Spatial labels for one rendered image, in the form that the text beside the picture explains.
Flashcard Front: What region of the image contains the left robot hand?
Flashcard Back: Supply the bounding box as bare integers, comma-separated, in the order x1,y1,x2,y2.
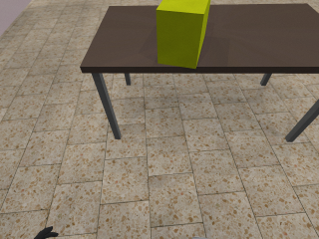
34,226,59,239

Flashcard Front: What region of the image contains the carton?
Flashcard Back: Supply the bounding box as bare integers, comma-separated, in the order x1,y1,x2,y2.
156,0,211,69

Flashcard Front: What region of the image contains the table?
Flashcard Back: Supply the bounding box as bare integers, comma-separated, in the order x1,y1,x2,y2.
80,3,319,142

